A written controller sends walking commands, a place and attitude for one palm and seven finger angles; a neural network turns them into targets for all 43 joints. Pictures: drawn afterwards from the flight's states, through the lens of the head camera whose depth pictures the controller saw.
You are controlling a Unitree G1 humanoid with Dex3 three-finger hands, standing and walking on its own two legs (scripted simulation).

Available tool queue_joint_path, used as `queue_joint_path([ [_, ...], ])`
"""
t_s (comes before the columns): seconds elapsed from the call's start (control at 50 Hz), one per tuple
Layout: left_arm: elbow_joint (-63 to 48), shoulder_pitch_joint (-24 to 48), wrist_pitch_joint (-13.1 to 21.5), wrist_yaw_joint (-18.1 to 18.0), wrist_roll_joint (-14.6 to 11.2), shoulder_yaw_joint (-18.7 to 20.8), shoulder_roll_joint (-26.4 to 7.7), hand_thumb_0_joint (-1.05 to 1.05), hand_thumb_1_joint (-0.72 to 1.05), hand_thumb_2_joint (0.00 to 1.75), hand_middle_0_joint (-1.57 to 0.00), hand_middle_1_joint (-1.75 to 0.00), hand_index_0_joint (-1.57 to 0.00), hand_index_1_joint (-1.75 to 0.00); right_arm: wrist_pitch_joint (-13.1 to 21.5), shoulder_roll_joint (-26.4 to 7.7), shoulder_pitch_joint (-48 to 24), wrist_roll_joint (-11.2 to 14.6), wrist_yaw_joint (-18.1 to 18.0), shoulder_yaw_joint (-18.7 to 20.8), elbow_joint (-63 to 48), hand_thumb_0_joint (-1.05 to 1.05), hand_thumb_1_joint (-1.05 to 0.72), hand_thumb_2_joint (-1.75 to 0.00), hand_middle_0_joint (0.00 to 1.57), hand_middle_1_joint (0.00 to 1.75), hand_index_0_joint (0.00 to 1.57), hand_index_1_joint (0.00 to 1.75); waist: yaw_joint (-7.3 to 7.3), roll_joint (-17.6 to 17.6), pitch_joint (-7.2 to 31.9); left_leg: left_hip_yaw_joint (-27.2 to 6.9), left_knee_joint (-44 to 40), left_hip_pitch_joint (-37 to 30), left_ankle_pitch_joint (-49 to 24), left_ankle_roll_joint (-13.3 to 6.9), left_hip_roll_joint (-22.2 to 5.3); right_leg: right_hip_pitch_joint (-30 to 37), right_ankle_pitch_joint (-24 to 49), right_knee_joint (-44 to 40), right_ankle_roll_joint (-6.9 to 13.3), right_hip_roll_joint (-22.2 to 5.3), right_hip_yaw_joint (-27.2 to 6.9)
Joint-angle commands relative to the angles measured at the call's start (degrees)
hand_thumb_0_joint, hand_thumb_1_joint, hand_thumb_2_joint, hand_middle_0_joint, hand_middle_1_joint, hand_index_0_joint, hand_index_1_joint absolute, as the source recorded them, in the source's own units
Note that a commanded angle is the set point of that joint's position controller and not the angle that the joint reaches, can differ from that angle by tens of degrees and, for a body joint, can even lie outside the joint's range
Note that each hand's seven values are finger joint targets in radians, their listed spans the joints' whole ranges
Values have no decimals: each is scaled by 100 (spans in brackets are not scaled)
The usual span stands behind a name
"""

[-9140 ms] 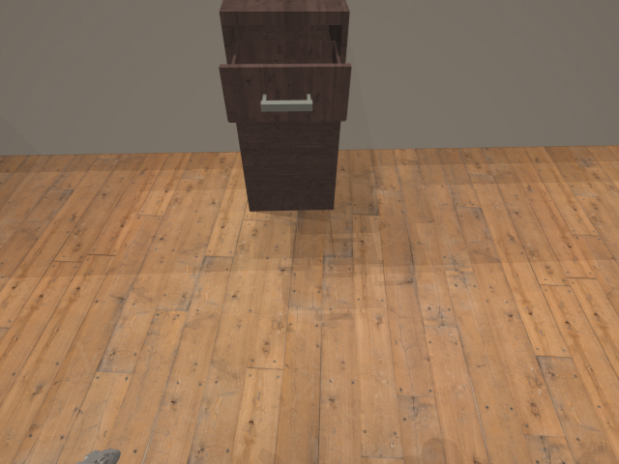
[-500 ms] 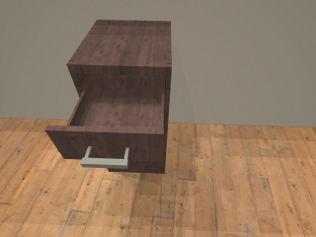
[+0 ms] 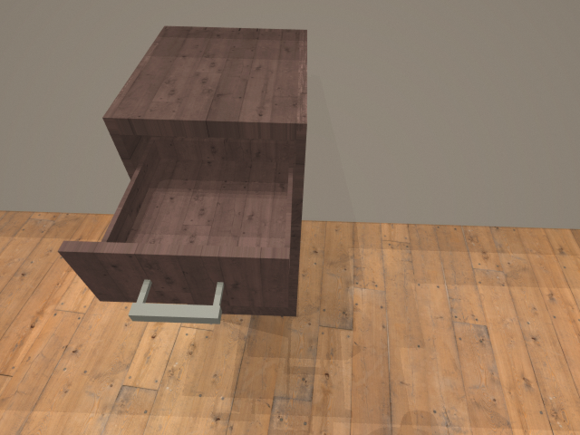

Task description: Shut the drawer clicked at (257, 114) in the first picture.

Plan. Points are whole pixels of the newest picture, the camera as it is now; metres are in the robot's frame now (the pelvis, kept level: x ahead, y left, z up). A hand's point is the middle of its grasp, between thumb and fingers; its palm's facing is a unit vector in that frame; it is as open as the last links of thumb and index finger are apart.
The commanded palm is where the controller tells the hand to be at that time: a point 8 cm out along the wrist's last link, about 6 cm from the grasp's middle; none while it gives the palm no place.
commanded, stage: look again from close up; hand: left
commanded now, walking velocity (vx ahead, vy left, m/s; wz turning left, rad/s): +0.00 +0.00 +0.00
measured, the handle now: (179, 300) +0.32 +0.20 -0.04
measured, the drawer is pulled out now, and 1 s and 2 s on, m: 0.28 0.28 0.28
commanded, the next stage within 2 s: raise the hand and make a fist in 0.20 s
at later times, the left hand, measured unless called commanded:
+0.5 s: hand (177, 392) +0.18 +0.17 -0.03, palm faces +0.22 -0.97 -0.14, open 7.0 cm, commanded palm +0.10 +0.20 -0.05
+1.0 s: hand (183, 422) +0.14 +0.15 -0.02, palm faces +0.00 -1.00 -0.05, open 4.5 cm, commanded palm +0.10 +0.21 -0.01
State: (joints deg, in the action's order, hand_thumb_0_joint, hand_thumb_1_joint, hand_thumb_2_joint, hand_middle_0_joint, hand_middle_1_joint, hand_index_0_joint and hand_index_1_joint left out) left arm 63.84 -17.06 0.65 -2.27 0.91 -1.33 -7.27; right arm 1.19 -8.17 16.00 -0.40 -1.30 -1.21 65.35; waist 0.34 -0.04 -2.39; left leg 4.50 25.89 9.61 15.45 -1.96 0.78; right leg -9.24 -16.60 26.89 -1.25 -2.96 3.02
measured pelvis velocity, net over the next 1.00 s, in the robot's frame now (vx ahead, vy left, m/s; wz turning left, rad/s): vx -0.05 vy -0.05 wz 0.04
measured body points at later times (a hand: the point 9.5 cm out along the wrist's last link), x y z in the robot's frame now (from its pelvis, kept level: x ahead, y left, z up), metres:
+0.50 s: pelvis +0.00 -0.02 -0.02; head +0.01 -0.03 +0.43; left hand +0.16 +0.22 -0.02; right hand +0.11 -0.27 -0.13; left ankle -0.01 +0.09 -0.74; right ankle -0.02 -0.13 -0.74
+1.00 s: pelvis -0.05 -0.05 -0.07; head -0.01 -0.05 +0.37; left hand +0.14 +0.20 -0.01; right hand +0.15 -0.25 -0.15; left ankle -0.02 +0.09 -0.74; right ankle -0.03 -0.13 -0.74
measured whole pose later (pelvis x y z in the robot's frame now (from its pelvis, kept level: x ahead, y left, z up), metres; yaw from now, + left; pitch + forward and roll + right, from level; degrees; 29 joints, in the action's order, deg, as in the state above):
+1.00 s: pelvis -0.05 -0.05 -0.07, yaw +3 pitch +10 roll -1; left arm -1.4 -24.5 18.6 18.9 -15.7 9.6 -13.2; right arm 13.4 -10.0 12.7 2.2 -3.5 -1.6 33.0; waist 0.6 2.1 6.8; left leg -1.8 61.4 45.2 26.5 1.9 -3.4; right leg -41.9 -28.5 60.0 3.4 -0.6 8.3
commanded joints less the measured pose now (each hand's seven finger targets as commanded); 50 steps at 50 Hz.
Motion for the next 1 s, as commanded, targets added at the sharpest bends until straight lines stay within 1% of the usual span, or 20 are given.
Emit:
queue_joint_path([
  [0.0, -111, -458, 84, -31, -36, 114, -617, 0, 90, 90, -20, -30, -20, -30, 71, -522, 327, 11, -42, 96, -113, 0, -90, -90, 20, 30, 20, 30, -19, -47, -112, -561, -483, -23, -1345, -57, -626, -85, 1366, -404, 261, -404, -381],
  [0.26, -117, -436, 89, -25, -34, 146, -622, 0, 90, 90, -20, -30, -20, -30, 79, -564, 293, -2, -67, 88, -100, 0, -90, -90, 20, 30, 20, 30, -4, -34, -51, -552, -491, -176, -1698, -38, -655, 48, 1687, -426, 272, -401, -349],
  [0.28, 20, -612, 188, -236, 54, 159, -824, 0, 90, 90, -20, -30, -20, -30, 95, -806, -112, 46, -14, 156, -517, 0, -90, -90, 20, 30, 20, 30, 76, -308, -324, -478, 610, 402, -2365, 149, -758, -219, 3276, -435, 188, -593, -578],
  [0.3, -8953, 3416, 1373, -148, -1130, 680, -1833, 0, 90, 90, -22, -32, -22, -32, 935, -1682, 37, 286, -241, 321, -2510, 0, -90, -90, 20, 30, 20, 30, -505, 819, 2503, -496, -67, -1218, -2790, 61, -181, 219, 2907, 101, 291, -36, -110],
  [0.32, -7433, 889, 1080, -388, -658, 645, -1452, 0, 90, 90, -24, -34, -24, -34, 1465, -1168, -438, 186, -398, 203, -2197, 0, -90, -90, 20, 30, 20, 30, 33, 1590, 2592, -468, -101, -1709, -3642, 61, -472, -131, 1512, 427, 364, 203, -42],
  [0.34, -6547, -656, 277, -579, -818, -78, -215, 0, 90, 90, -26, -37, -26, -37, 1654, -960, -418, 309, -337, 304, -2233, 0, -90, -90, 20, 30, 20, 30, -172, 1240, 1557, -583, -167, -880, -3611, 260, -499, -763, 457, 588, 255, 203, 269],
  [0.36, -6658, -535, 220, -440, -905, -485, 354, 0, 90, 90, -28, -39, -28, -39, 1709, -1084, -171, 308, -286, 294, -2104, 0, -90, -90, 20, 30, 20, 30, -268, 609, 833, -607, -31, -440, -3010, 185, -441, -999, 576, 466, 206, 223, 285],
  [0.38, -6905, -196, 448, -363, -911, -219, 36, 0, 90, 90, -30, -41, -30, -41, 1802, -1248, -327, 244, -260, 420, -2429, 0, -90, -90, 20, 30, 20, 30, -359, 288, 347, -719, 231, 58, -2286, 140, -363, -1259, 595, 363, 186, 219, 360],
  [0.4, -6837, -287, 724, -257, -842, 96, -253, 0, 90, 90, -32, -43, -32, -43, 1855, -1381, -293, 119, -237, 499, -2593, 0, -90, -90, 20, 30, 20, 30, -416, -250, 536, -684, 540, 453, -1698, 104, -224, -1436, 764, 375, 196, 253, 419],
  [0.42, -6370, -958, 1027, -73, -883, 233, -125, 0, 90, 90, -34, -45, -34, -45, 1863, -1334, -357, 53, -216, 554, -2760, 0, -90, -90, 20, 30, 20, 30, -294, -864, 489, -647, 792, 868, -1434, 110, -200, -1665, 745, 579, 189, 292, 493],
  [0.44, -6081, -1796, 1360, 178, -930, 262, 47, 0, 90, 90, -36, -47, -36, -47, 1878, -1286, -507, 60, -146, 606, -2995, 0, -90, -90, 20, 30, 20, 30, -31, -963, 643, -528, 1017, 1149, -1358, 133, -130, -1667, 818, 798, 215, 289, 458],
  [0.48, -5647, -2518, 2160, 836, -1142, 439, 180, 0, 90, 90, -40, -52, -40, -52, 1830, -1200, -782, 38, 8, 659, -3302, 0, -90, -90, 20, 30, 20, 30, 226, -1388, 695, -415, 1553, 2097, -885, 229, -71, -2067, 803, 1464, 224, 304, 416],
  [0.52, -5770, -2499, 3094, 1552, -1318, 761, -100, 0, 90, 90, -44, -56, -44, -56, 1799, -1207, -993, 47, 139, 729, -3615, 0, -90, -90, 20, 30, 20, 30, 298, -1135, 1010, -316, 2126, 2763, -588, 272, -1, -2314, 916, 2055, 265, 249, 226],
  [0.54, -5671, -2457, 3440, 1811, -1308, 1223, -534, 0, 90, 90, -46, -58, -46, -58, 1751, -1208, -1019, 68, 206, 778, -3682, 0, -90, -90, 20, 30, 20, 30, 352, -643, 1081, -282, 2364, 2947, -522, 301, 20, -2339, 1034, 2241, 308, 167, 21],
  [0.58, -6517, -2123, 3656, 2020, -1375, 1449, -865, 0, 90, 90, -50, -62, -50, -62, 1695, -1200, -1145, 98, 192, 779, -4154, 0, -90, -90, 20, 30, 20, 30, 413, -245, 1841, -134, 2676, 3177, -390, 186, 75, -2235, 800, 2484, 293, 135, -244],
  [0.66, -7942, -797, 3457, 1886, -1663, 1491, -1062, 0, 90, 90, -58, -71, -58, -71, 1574, -1110, -970, 180, -32, 681, -4477, 0, -90, -90, 20, 30, 20, 30, 44, 320, 1955, -230, 3087, 3325, 353, 74, 30, -2791, -711, 2187, 225, 133, -744],
  [0.74, -8497, -98, 3405, 1838, -1692, 1202, -1076, 0, 90, 90, -66, -80, -66, -80, 1627, -1131, -650, 204, -236, 546, -4365, 0, -90, -90, 20, 30, 20, 30, -354, 142, 1811, -408, 3382, 3318, 452, -10, -103, -3063, -968, 1967, 182, 173, -854],
  [0.84, -7624, -396, 2632, 2211, -1700, 1217, -1245, 0, 90, 90, -76, -91, -76, -91, 1666, -1180, -732, 287, -342, 436, -4214, 0, -90, -90, 20, 30, 20, 30, -307, 52, 1490, -527, 3189, 3449, 599, -9, -123, -2911, -1228, 1688, 142, 174, -831],
  [0.94, -7453, -1205, 1941, 2036, -1869, 1883, -1390, 0, 90, 90, -86, -101, -86, -101, 1550, -1031, -969, 299, -350, 415, -4288, 0, -90, -90, 20, 30, 20, 30, 146, -206, 1813, -569, 2764, 3283, 287, 34, -73, -2109, -888, 1566, 73, 67, -736],
  [0.98, -7743, -1349, 1975, 1887, -1880, 1897, -1302, 0, 90, 90, -90, -106, -90, -106, 1543, -961, -943, 280, -316, 423, -4291, 0, -90, -90, 20, 30, 20, 30, 185, -105, 1791, -539, 2633, 3192, 185, 64, -59, -2029, -676, 1582, 61, 41, -661],
])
